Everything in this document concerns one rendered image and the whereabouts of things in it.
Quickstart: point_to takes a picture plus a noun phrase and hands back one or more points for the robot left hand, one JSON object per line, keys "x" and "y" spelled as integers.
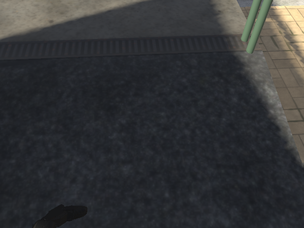
{"x": 60, "y": 215}

